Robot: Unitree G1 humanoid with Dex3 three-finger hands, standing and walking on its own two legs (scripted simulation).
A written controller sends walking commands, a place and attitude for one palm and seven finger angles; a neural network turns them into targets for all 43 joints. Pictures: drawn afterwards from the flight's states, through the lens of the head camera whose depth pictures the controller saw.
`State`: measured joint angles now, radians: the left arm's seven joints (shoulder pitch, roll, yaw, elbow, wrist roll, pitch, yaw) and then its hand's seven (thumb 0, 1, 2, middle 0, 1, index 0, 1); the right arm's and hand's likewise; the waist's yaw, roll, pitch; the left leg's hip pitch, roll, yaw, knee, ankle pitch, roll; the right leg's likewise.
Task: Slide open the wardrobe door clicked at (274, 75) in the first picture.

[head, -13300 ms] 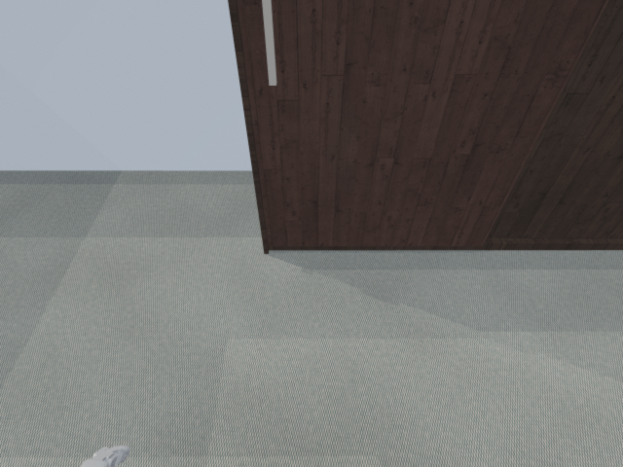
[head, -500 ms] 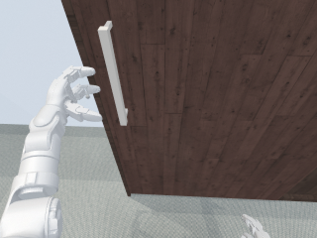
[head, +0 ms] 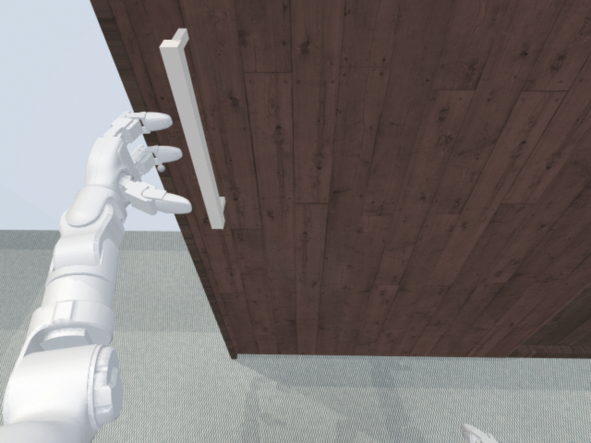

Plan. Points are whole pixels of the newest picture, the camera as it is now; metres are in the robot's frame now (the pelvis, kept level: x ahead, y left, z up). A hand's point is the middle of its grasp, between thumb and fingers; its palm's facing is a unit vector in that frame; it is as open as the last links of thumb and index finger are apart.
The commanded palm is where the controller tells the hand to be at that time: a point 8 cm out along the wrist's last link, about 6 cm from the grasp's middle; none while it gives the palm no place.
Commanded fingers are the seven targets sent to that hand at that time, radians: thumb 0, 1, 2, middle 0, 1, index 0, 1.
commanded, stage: move the hooked fingers beside the handle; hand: left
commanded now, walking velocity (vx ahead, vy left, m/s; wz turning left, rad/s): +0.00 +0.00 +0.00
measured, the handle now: (202, 145) +0.48 +0.15 +0.16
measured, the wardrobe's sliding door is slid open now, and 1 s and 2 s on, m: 0.00 0.00 0.00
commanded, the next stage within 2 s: feel for the door with the fingertips in 0.56 s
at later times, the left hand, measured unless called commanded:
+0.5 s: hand (161, 168) +0.43 +0.19 +0.17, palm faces +0.01 -1.00 -0.01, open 14.0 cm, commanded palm +0.40 +0.24 +0.17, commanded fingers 0.00 -0.50 0.30 -0.30 -1.20 -0.30 -1.20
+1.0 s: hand (193, 168) +0.43 +0.15 +0.16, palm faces -0.03 -1.00 -0.01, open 14.0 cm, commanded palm +0.40 +0.20 +0.17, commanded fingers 0.00 -0.50 0.30 -0.30 -1.20 -0.30 -1.20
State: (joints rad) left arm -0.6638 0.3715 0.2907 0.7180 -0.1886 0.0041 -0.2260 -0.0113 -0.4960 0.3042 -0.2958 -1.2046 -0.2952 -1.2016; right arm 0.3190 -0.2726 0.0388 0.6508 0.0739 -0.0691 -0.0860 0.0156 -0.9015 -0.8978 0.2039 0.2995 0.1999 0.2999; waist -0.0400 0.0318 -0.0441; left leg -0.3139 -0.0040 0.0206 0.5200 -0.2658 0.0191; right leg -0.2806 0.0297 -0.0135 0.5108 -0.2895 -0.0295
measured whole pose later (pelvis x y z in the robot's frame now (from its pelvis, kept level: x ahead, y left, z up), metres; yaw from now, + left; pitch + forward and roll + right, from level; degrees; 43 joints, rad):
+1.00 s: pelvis +0.00 +0.01 +0.00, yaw +1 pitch +4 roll +0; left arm -0.70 0.27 0.19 0.69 -0.17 0.02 -0.13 -0.01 -0.50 0.30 -0.30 -1.20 -0.29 -1.20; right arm 0.29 -0.26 0.04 0.65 0.07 -0.07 -0.07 0.02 -0.90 -0.90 0.20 0.30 0.20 0.30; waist -0.03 0.04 -0.05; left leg -0.33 -0.02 0.02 0.53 -0.27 0.03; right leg -0.29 0.02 -0.02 0.52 -0.29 -0.02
